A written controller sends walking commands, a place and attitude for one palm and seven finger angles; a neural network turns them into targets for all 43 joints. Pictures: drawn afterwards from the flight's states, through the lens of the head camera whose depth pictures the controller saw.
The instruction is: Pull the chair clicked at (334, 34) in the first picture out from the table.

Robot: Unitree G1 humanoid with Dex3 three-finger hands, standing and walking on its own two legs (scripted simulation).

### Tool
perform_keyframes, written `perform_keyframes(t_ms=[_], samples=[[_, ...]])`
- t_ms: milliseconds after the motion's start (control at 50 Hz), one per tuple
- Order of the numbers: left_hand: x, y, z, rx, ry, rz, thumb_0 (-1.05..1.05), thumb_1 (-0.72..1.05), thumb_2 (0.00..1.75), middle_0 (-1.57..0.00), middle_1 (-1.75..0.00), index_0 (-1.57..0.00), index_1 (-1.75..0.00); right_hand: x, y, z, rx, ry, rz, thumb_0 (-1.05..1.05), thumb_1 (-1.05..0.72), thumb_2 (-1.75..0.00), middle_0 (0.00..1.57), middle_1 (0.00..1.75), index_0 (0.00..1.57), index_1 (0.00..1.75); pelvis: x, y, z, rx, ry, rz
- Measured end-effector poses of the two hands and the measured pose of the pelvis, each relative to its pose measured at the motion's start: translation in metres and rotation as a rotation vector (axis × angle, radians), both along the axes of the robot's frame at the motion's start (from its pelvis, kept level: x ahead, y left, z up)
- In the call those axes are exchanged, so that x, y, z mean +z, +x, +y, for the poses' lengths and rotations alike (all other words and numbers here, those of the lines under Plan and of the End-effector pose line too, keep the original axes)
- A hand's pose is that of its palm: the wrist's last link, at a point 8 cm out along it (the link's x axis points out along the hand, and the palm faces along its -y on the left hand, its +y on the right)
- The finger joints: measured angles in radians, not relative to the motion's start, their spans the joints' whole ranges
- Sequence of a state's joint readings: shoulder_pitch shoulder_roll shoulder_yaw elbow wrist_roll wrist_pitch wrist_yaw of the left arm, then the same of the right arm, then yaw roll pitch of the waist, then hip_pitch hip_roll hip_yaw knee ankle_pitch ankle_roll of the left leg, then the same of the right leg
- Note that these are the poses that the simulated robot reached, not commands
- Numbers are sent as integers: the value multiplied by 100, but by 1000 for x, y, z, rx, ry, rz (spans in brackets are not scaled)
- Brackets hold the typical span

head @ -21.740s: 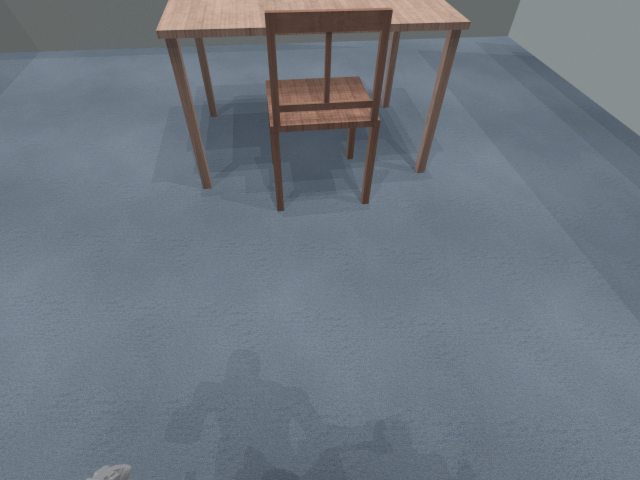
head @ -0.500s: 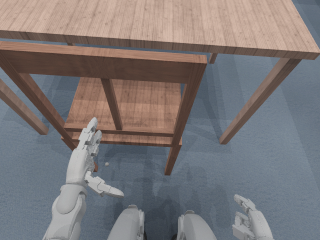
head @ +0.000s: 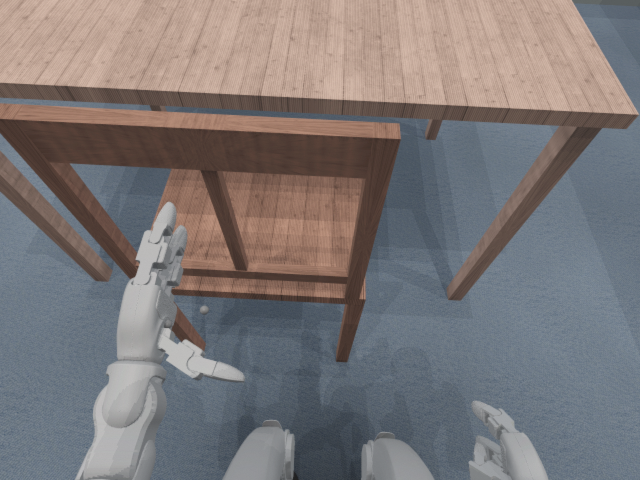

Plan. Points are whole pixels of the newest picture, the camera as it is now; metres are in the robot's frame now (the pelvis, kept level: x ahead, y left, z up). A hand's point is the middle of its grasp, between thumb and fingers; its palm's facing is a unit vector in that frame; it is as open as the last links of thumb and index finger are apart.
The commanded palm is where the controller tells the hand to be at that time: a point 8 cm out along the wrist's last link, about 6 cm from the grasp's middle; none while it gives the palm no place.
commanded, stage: aim the fingers beside a spindle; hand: left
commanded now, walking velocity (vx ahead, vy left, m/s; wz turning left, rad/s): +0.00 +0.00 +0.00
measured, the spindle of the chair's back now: (228, 224) +0.45 +0.15 +0.00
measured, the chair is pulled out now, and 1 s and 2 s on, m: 0.00 0.00 0.00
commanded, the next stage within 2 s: push the fingers through the gap in 0.60 s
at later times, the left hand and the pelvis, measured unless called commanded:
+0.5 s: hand (242, 337) +0.29 +0.12 -0.02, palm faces -0.10 -0.99 +0.06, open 17.0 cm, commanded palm +0.28 +0.19 +0.02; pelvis +0.00 -0.01 +0.00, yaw +0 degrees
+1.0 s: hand (215, 295) +0.32 +0.14 +0.04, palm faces +0.00 -1.00 -0.05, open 16.9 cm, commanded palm +0.31 +0.19 +0.01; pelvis -0.01 +0.00 -0.01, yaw +0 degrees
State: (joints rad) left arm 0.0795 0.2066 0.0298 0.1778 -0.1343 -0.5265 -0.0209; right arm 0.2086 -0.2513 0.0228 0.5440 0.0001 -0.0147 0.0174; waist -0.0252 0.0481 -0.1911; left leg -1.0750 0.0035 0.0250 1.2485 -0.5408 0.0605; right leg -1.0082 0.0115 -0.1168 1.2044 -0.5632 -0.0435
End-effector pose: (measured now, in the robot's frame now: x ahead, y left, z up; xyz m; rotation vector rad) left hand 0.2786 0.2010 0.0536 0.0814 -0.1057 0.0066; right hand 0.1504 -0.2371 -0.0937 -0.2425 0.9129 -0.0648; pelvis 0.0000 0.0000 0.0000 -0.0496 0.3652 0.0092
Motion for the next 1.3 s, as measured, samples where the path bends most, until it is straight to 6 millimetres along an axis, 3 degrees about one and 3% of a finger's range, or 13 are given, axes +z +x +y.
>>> perform_keyframes(t_ms=[140,180,300,380,480,560,640,720,820,960,1060,1140,1300], samples=[[-78,12,-26,-82,-89,323,-1,-50,30,-6,-8,-5,-8,-3,0,-10,-25,-14,-2,1,-90,-90,21,30,20,30,-8,-4,-5,-8,7,22],[-69,9,-30,-78,-93,280,-1,-50,30,-6,-8,-5,-8,-1,-1,-13,-46,-28,-11,1,-90,-90,21,30,20,30,-8,-2,-6,-18,9,24],[6,5,0,37,3,-12,-2,-50,30,-7,-8,-6,-8,2,-4,-13,-39,-5,8,1,-90,-90,20,30,20,30,2,5,-9,-16,14,8],[-20,15,10,23,2,122,-1,-50,30,-6,-8,-5,-8,-3,0,-11,-15,18,19,1,-90,-90,20,30,20,30,1,4,-9,-1,12,6],[-75,3,-23,-95,-113,346,-1,-50,30,-6,-8,-5,-8,0,5,-15,-33,-11,-15,1,-90,-90,21,30,20,30,-4,3,-7,-6,7,22],[-37,-8,-32,-82,-108,170,-2,-50,30,-6,-8,-5,-8,8,5,-15,-57,-34,-43,1,-90,-90,21,30,20,30,-1,6,-6,-23,14,16],[9,-7,-2,28,-4,-29,-1,-50,30,-7,-8,-6,-8,8,6,-9,-29,-10,-31,1,-90,-90,20,30,20,30,3,6,-6,-15,13,2],[-20,3,20,53,4,106,-1,-50,30,-6,-8,-6,-8,0,8,-3,0,21,-17,1,-90,-90,20,30,20,30,-1,1,-5,-1,8,-1],[-71,-4,-4,-74,-99,322,-1,-50,30,-6,-8,-5,-8,1,7,-4,-17,-12,-38,1,-90,-90,21,30,20,30,-5,-3,-1,-1,-2,12],[-14,12,-13,-48,-57,-24,-1,-50,30,-7,-8,-6,-8,0,-3,-5,-17,-48,-30,0,-90,-90,20,30,20,30,-8,-5,3,-9,-3,17],[-40,40,2,-13,-14,107,-1,-50,30,-6,-8,-6,-8,-12,-15,-2,-17,-17,31,0,-90,-90,20,30,20,30,-13,-12,4,-5,-3,18],[-61,38,-5,-55,-47,255,-1,-50,30,-6,-8,-5,-8,-10,-25,0,-51,-12,50,1,-90,-90,21,30,20,30,-9,-11,7,-12,-7,21],[-18,56,-11,-23,-46,15,-1,-50,30,-7,-8,-6,-8,-9,-39,-2,-51,-34,91,0,-90,-90,21,30,20,30,-5,-8,8,-15,-4,23]])
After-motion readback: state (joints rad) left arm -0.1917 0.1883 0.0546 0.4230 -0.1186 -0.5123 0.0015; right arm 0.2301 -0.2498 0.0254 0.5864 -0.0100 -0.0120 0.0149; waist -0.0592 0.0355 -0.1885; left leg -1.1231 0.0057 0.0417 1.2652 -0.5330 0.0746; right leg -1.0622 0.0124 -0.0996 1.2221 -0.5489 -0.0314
